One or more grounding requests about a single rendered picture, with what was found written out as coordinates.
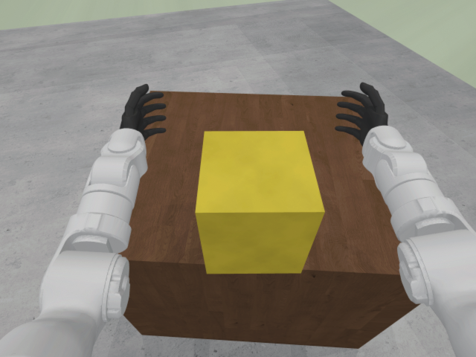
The robot right hand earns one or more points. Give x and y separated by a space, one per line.
373 113

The pedestal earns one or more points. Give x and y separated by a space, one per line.
350 288

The robot left forearm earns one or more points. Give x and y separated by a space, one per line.
101 223

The robot left hand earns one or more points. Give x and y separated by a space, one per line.
133 117

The left robot upper arm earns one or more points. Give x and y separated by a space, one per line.
83 291

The right robot upper arm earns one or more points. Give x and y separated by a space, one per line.
439 270

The robot right forearm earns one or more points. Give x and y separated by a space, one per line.
416 204

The carton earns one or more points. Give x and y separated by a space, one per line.
258 205

